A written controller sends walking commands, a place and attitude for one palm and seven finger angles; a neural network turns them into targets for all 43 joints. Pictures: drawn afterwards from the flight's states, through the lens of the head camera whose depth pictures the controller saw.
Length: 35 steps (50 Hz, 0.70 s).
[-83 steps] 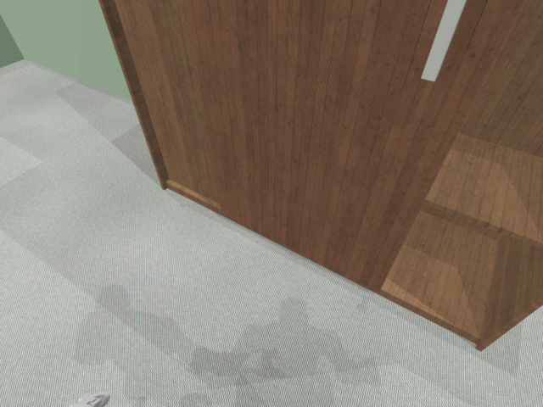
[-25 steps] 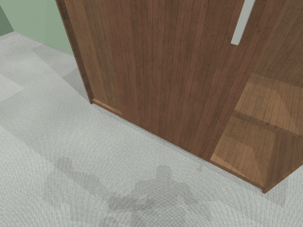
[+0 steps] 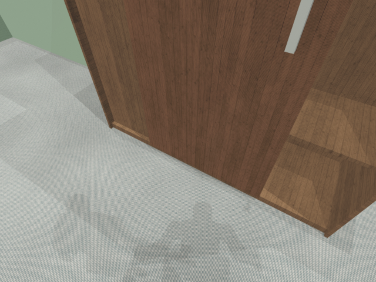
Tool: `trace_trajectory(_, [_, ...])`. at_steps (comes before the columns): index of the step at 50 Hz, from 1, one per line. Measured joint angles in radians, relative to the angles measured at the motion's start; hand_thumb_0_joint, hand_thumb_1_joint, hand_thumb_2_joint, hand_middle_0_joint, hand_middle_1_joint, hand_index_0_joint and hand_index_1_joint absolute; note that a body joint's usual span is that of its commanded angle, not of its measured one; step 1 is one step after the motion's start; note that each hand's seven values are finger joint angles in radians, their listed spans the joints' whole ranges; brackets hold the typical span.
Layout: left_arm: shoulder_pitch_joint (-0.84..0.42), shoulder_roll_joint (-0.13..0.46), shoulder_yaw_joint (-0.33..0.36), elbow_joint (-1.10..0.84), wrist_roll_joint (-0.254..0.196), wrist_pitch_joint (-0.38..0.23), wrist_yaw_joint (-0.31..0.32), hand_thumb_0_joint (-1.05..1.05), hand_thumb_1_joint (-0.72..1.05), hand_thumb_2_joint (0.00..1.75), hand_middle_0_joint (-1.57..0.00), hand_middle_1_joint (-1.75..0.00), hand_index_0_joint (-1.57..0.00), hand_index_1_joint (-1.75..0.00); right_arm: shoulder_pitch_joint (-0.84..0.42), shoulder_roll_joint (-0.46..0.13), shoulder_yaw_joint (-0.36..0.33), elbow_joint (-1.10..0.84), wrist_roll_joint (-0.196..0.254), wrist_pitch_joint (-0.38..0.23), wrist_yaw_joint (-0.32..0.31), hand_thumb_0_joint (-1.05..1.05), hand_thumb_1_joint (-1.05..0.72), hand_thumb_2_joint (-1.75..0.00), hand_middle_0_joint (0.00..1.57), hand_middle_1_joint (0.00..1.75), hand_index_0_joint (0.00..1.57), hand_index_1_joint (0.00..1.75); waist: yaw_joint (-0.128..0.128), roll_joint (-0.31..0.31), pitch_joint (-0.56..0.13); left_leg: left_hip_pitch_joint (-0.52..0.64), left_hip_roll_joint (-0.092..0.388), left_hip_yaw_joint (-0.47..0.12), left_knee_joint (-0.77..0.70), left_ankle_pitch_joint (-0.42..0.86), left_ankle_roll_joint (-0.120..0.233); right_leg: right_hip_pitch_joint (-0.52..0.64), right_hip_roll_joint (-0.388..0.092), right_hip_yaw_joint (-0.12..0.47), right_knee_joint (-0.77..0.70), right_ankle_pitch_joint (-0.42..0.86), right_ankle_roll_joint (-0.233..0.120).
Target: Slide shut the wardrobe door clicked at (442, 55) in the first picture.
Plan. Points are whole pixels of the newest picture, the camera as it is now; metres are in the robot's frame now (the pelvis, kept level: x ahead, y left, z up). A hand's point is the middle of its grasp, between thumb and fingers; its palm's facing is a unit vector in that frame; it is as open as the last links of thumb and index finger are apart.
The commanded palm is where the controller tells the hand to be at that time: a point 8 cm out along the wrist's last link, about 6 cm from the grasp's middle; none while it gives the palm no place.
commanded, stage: turn to face it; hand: left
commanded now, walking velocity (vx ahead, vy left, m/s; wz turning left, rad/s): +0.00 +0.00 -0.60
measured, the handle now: (303, 14) +0.73 -0.26 +0.25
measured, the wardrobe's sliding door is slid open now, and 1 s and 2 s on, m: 0.38 0.38 0.38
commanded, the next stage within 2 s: take the last steps up to it in 0.82 s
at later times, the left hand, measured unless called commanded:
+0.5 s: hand out of the picture +0.06 +0.16 -0.17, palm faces -0.18 -0.95 -0.25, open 7.4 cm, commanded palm none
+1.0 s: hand out of the picture +0.11 +0.21 -0.17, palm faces -0.38 -0.90 -0.22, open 7.4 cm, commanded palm none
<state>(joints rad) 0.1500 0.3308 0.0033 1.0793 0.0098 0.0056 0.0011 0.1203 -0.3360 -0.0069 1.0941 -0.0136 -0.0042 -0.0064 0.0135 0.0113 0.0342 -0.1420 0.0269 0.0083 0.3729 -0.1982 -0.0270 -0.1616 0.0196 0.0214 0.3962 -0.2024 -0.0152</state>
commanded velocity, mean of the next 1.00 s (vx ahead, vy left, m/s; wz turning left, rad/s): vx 0.03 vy -0.01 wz -0.38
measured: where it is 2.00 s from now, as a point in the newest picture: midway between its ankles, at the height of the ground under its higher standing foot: outside the picture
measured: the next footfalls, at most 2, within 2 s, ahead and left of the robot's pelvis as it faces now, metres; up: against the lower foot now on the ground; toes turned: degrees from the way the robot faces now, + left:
left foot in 0.78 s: +0.04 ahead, +0.13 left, +0.00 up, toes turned -22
right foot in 1.16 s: -0.07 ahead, -0.10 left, +0.00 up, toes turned -32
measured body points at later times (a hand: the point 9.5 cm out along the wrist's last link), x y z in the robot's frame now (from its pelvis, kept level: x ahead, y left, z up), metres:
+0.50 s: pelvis -0.03 -0.02 -0.01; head +0.00 -0.05 +0.44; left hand +0.07 +0.21 -0.15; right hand -0.01 -0.28 -0.17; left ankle -0.01 +0.14 -0.67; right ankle -0.01 -0.10 -0.75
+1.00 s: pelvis -0.03 +0.04 +0.00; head -0.02 +0.05 +0.45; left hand +0.13 +0.25 -0.15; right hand -0.10 -0.20 -0.14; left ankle +0.00 +0.14 -0.75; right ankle -0.09 -0.08 -0.69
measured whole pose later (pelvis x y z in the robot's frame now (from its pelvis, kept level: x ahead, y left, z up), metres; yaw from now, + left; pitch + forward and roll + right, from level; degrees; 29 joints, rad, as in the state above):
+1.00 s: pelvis -0.03 +0.04 +0.00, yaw -26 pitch +0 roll -1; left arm 0.24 0.25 0.08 0.95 0.02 0.06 -0.01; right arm 0.27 -0.17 -0.02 0.97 -0.03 0.01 -0.03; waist 0.00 -0.02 0.01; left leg -0.18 0.04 0.06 0.45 -0.26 0.02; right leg -0.44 0.02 0.02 0.94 -0.40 0.04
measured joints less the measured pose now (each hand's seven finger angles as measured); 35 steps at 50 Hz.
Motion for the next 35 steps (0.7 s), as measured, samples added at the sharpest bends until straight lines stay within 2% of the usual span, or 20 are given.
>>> trace_trajectory(11, [0.063, -0.073, 0.021, -0.099, 0.007, 0.053, -0.013, 0.01, 0.91, 0.90, -0.20, -0.30, -0.20, -0.30, 0.048, 0.096, -0.023, -0.108, -0.002, 0.030, -0.009, 0.01, -0.91, -0.90, 0.20, 0.30, 0.20, 0.30, -0.003, -0.027, 0.021, -0.101, 0.033, 0.106, 0.179, -0.096, -0.001, -0.168, 0.038, 0.095, 0.225, -0.066, 0.001])
trace_trajectory(14, [0.070, -0.095, 0.032, -0.124, 0.008, 0.057, -0.020, 0.01, 0.91, 0.90, -0.20, -0.30, -0.20, -0.30, 0.060, 0.111, -0.031, -0.115, -0.004, 0.031, -0.008, 0.01, -0.90, -0.90, 0.21, 0.30, 0.20, 0.30, 0.006, -0.025, 0.041, -0.105, 0.050, 0.143, 0.222, -0.120, -0.005, -0.214, 0.017, 0.028, 0.367, -0.172, 0.017])
trace_trajectory(15, [0.076, -0.103, 0.035, -0.132, 0.008, 0.054, -0.022, 0.01, 0.91, 0.90, -0.20, -0.30, -0.20, -0.30, 0.064, 0.112, -0.034, -0.116, -0.006, 0.033, -0.008, 0.01, -0.90, -0.90, 0.21, 0.30, 0.20, 0.30, 0.008, -0.016, 0.045, -0.108, 0.062, 0.151, 0.246, -0.133, -0.011, -0.206, 0.009, 0.004, 0.366, -0.180, 0.019])
trace_trajectory(16, [0.085, -0.110, 0.037, -0.143, 0.009, 0.047, -0.024, 0.01, 0.91, 0.90, -0.20, -0.30, -0.20, -0.30, 0.070, 0.111, -0.037, -0.120, -0.006, 0.036, -0.007, 0.01, -0.90, -0.90, 0.21, 0.30, 0.20, 0.30, 0.010, -0.005, 0.044, -0.123, 0.078, 0.155, 0.286, -0.153, -0.019, -0.187, 0.006, -0.010, 0.321, -0.133, 0.012])
trace_trajectory(17, [0.090, -0.117, 0.038, -0.148, 0.013, 0.034, -0.021, 0.01, 0.91, 0.90, -0.20, -0.30, -0.20, -0.30, 0.069, 0.110, -0.042, -0.120, -0.005, 0.043, -0.006, 0.01, -0.90, -0.90, 0.21, 0.30, 0.20, 0.30, 0.010, 0.006, 0.045, -0.159, 0.086, 0.138, 0.368, -0.202, -0.025, -0.196, 0.017, -0.015, 0.325, -0.120, -0.010])
trace_trajectory(19, [0.094, -0.132, 0.036, -0.153, 0.011, 0.022, -0.010, 0.01, 0.91, 0.90, -0.20, -0.30, -0.20, -0.30, 0.061, 0.108, -0.050, -0.120, -0.002, 0.059, -0.010, 0.01, -0.90, -0.90, 0.21, 0.30, 0.20, 0.30, 0.005, 0.019, 0.053, -0.239, 0.059, 0.064, 0.555, -0.279, -0.029, -0.201, 0.032, -0.018, 0.325, -0.128, -0.046])
trace_trajectory(22, [0.104, -0.148, 0.035, -0.153, 0.009, 0.023, -0.001, 0.01, 0.91, 0.90, -0.20, -0.30, -0.20, -0.30, 0.045, 0.108, -0.056, -0.123, -0.004, 0.063, -0.009, 0.01, -0.91, -0.90, 0.20, 0.30, 0.20, 0.30, 0.008, 0.020, 0.055, -0.315, 0.029, 0.015, 0.708, -0.238, -0.033, -0.178, 0.045, 0.004, 0.244, -0.083, -0.058])
trace_trajectory(28, [0.125, -0.150, 0.041, -0.148, 0.010, 0.025, 0.001, 0.01, 0.91, 0.90, -0.20, -0.30, -0.20, -0.30, 0.030, 0.111, -0.059, -0.147, -0.007, 0.054, -0.009, 0.01, -0.91, -0.90, 0.20, 0.30, 0.20, 0.30, 0.011, -0.001, 0.026, -0.326, 0.014, -0.009, 0.663, -0.174, -0.041, -0.154, 0.061, 0.069, 0.109, 0.012, -0.055])
trace_trajectory(35, [0.122, -0.130, 0.054, -0.153, 0.017, 0.031, 0.003, 0.01, 0.91, 0.90, -0.20, -0.30, -0.20, -0.30, 0.028, 0.109, -0.055, -0.155, 0.001, 0.046, -0.015, 0.01, -0.91, -0.90, 0.20, 0.30, 0.20, 0.30, 0.026, -0.015, -0.008, -0.225, -0.002, -0.024, 0.433, -0.205, -0.021, -0.161, 0.085, 0.125, 0.065, 0.056, -0.033])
